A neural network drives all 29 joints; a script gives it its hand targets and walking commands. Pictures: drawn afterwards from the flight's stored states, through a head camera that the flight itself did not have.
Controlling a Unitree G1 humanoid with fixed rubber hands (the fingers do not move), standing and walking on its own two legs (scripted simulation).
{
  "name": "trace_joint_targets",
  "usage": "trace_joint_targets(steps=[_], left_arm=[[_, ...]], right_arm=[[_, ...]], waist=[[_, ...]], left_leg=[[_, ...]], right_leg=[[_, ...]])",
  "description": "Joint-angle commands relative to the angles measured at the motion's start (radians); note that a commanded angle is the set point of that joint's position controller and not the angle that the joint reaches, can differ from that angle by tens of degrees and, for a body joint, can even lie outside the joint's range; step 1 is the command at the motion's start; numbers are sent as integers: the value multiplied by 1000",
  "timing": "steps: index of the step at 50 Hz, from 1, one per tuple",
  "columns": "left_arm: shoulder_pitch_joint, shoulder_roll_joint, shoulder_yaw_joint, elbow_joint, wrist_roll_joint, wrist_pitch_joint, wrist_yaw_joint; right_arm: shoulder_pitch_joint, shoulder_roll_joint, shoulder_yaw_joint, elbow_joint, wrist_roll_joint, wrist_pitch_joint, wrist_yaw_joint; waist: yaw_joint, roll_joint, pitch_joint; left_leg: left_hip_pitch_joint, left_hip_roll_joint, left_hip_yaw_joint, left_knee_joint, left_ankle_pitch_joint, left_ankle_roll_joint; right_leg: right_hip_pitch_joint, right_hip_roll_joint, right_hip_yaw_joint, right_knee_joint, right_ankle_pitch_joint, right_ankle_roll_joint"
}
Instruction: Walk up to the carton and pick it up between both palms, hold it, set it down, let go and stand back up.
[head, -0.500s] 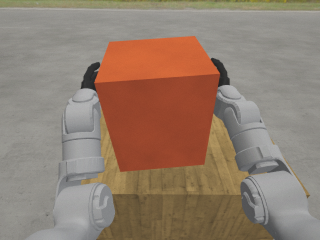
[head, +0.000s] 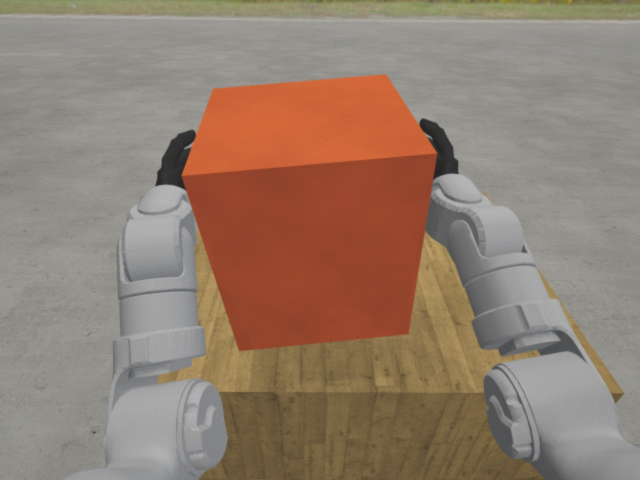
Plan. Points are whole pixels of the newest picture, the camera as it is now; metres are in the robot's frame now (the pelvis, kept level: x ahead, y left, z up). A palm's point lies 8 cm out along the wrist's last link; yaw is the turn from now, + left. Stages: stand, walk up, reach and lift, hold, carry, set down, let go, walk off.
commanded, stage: hold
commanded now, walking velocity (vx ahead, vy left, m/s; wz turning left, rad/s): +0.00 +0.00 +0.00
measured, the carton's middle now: (312, 213) +0.37 +0.00 +0.22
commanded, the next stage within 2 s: none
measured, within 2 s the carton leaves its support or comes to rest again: neither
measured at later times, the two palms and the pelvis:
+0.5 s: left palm (173, 190) +0.37 +0.16 +0.26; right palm (439, 178) +0.37 -0.14 +0.26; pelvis +0.00 +0.00 +0.00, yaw +0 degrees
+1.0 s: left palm (173, 191) +0.36 +0.16 +0.26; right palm (441, 179) +0.37 -0.14 +0.26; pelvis +0.00 +0.00 +0.00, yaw +0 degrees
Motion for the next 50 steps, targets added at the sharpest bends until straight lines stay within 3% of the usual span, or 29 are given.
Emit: trace_joint_targets(steps=[1,17,23,25,30,31,34,50], left_arm=[[-804,-555,-486,-145,-203,-84,-141],[-812,-523,-425,-35,-176,-87,-145],[-826,-521,-426,-35,-182,-90,-153],[-836,-529,-432,-38,-183,-94,-156],[-817,-528,-431,-47,-180,-97,-158],[-817,-522,-420,-49,-182,-97,-156],[-820,-532,-425,-56,-178,-98,-151],[-822,-542,-436,-56,-178,-95,-145]], right_arm=[[-801,645,309,-313,147,-27,145],[-837,672,286,-245,121,-29,152],[-835,670,281,-234,130,-27,143],[-825,656,265,-211,123,-24,143],[-812,659,284,-246,134,-24,139],[-826,661,293,-254,146,-26,139],[-832,667,291,-260,143,-31,142],[-833,665,284,-248,134,-33,147]], waist=[[-16,82,-427],[17,35,-382],[0,39,-377],[-19,55,-379],[-13,48,-399],[2,42,-406],[5,44,-398],[-3,49,-392]], left_leg=[[-120,-68,39,-62,313,-53],[-181,-75,46,-98,179,-20],[-174,-73,44,-89,214,-25],[-176,-71,38,-92,207,-33],[-163,-78,39,-84,252,-36],[-165,-77,36,-82,253,-32],[-160,-77,42,-87,239,-31],[-167,-76,40,-85,232,-26]], right_leg=[[293,72,28,38,195,24],[291,54,45,30,125,35],[291,56,44,28,156,37],[292,55,43,28,146,34],[310,56,43,35,197,37],[317,57,41,34,193,37],[294,58,40,30,165,35],[286,54,48,30,158,32]])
